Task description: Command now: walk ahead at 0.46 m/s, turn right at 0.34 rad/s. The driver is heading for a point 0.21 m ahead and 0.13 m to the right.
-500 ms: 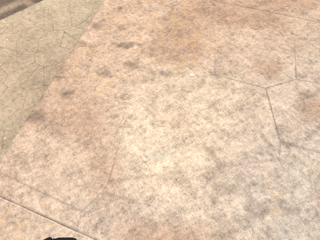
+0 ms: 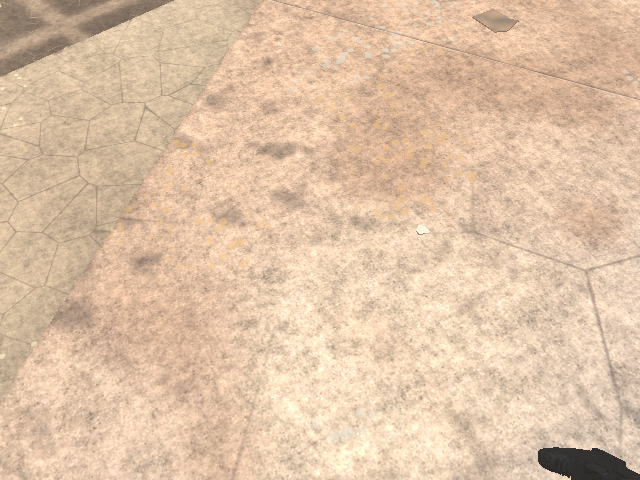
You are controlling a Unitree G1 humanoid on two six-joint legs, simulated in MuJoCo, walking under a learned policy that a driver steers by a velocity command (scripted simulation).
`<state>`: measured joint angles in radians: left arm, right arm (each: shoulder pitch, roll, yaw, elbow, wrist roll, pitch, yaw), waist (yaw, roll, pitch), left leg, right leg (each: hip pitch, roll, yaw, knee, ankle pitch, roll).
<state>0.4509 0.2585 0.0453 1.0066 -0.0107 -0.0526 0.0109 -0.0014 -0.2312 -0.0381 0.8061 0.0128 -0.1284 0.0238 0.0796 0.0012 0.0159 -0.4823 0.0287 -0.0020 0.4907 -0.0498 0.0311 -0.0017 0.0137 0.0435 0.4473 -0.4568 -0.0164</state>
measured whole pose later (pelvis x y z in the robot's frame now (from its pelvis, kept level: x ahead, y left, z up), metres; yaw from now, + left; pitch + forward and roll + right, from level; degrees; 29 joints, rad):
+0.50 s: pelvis +0.16 +0.00 +0.01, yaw -4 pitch +1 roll +1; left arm 0.12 0.22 0.04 0.88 0.01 0.00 0.01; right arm 0.20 -0.24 -0.03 0.99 -0.01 -0.04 -0.02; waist -0.04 0.02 0.00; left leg -0.18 0.02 0.07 0.50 -0.33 -0.01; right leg -0.36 -0.01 -0.01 0.53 -0.19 -0.02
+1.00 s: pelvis +0.17 -0.01 +0.01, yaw -5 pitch -1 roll +0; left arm 0.10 0.21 0.06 1.03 0.00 0.01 0.02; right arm 0.25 -0.20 -0.03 1.11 -0.01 0.00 -0.05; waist -0.02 0.00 0.04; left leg -0.12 0.04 0.07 0.49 -0.35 -0.03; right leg -0.30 0.01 -0.02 0.53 -0.21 -0.03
